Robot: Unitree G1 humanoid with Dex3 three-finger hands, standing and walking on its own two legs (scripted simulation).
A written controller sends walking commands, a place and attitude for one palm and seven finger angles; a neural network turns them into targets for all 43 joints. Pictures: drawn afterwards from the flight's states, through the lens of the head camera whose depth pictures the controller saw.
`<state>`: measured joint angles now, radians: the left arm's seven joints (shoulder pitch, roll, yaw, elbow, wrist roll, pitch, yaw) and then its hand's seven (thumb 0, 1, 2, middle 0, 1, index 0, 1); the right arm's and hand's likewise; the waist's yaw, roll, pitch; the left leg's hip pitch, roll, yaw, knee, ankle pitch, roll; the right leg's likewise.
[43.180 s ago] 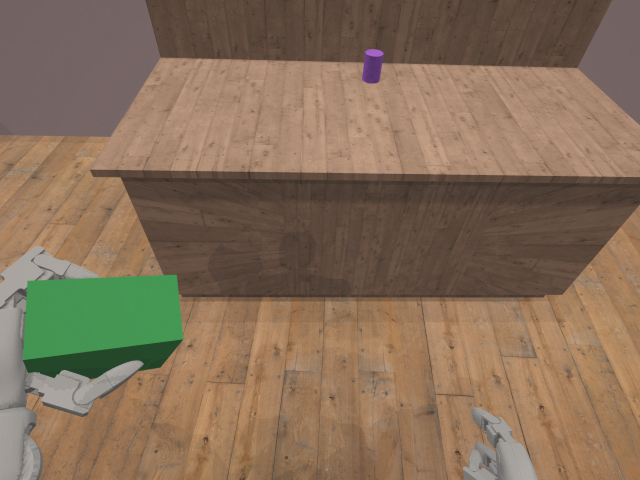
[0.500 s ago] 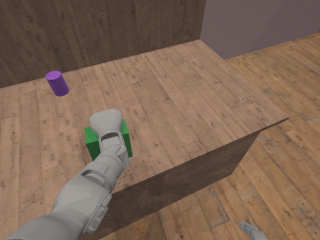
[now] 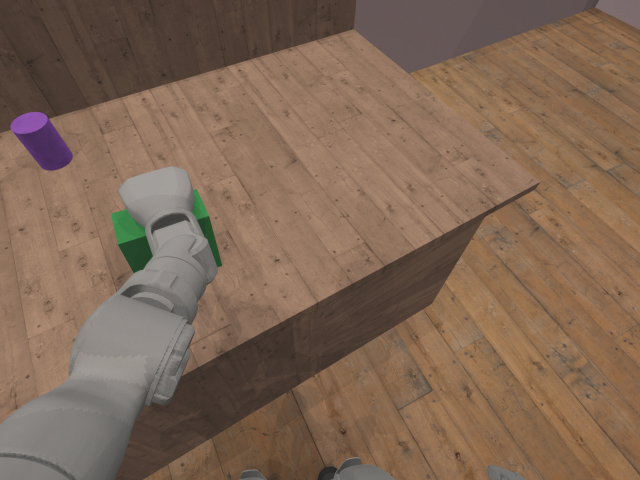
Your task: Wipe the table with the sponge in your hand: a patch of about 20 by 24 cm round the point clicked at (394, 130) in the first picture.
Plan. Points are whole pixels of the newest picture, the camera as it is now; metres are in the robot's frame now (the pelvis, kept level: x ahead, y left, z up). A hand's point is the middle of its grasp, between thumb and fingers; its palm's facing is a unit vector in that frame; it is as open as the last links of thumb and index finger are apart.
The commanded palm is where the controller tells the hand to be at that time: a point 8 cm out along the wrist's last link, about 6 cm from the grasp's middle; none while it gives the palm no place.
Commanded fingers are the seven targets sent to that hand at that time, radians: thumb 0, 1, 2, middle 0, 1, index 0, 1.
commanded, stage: wipe forward along the third lane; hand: left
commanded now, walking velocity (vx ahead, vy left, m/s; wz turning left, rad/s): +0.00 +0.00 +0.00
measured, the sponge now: (173, 249) +0.46 +0.18 -0.03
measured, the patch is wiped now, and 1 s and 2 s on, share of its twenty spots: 0.95 1.00 1.00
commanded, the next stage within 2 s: wipe back along the third lane in 0.74 s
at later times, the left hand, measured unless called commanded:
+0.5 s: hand (156, 193) +0.53 +0.20 +0.02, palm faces -0.09 -0.01 -1.00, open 10.3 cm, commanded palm +0.52 +0.20 +0.05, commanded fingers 0.00 0.10 1.30 -1.20 -1.60 -1.20 -1.60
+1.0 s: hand (146, 172) +0.57 +0.22 +0.02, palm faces -0.09 +0.02 -1.00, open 10.3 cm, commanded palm +0.54 +0.20 +0.05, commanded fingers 0.00 0.10 1.30 -1.20 -1.60 -1.20 -1.60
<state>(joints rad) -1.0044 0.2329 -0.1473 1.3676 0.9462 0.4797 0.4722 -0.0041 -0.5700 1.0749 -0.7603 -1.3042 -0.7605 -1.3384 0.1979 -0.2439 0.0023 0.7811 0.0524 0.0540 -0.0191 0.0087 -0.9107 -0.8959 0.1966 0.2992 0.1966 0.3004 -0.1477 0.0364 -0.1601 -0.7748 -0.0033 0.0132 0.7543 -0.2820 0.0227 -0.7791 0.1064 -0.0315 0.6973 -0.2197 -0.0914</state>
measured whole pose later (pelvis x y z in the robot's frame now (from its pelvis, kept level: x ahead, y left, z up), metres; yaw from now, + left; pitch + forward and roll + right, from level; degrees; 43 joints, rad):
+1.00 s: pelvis +0.03 +0.05 -0.01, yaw -2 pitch +25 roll -4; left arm -1.22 0.38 -0.12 1.44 1.03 0.48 0.39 0.00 -0.57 1.08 -0.75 -1.32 -0.75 -1.36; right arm 0.33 -0.24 0.01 0.74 0.02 0.08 0.04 0.01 -0.91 -0.90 0.20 0.30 0.20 0.30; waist -0.22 0.05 -0.18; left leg -0.94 0.00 0.03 0.87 -0.38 0.08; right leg -0.92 0.11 -0.02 0.75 -0.28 -0.04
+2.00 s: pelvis +0.07 +0.04 +0.02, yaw +1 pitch +14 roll -2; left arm -0.81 0.06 -0.34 1.18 0.92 0.55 0.50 -0.01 -0.48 1.04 -0.67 -1.39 -0.66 -1.43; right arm 0.14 -0.20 -0.02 0.78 0.04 0.22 0.06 0.01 -0.91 -0.90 0.20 0.30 0.20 0.30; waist -0.04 0.02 -0.18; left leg -0.55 -0.04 0.01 0.64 -0.33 0.06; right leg -0.54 0.08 -0.02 0.57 -0.27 -0.05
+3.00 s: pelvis +0.06 +0.01 +0.03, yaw +0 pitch +7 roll +0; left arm -0.44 0.09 -0.35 0.80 0.95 0.56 0.43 -0.01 -0.49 1.04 -0.69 -1.36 -0.68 -1.40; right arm 0.06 -0.22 0.00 0.70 0.07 0.25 0.02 0.01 -0.91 -0.90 0.19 0.30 0.19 0.30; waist 0.01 0.03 -0.16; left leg -0.34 -0.02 0.03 0.51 -0.29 0.03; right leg -0.36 0.10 0.01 0.48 -0.24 -0.09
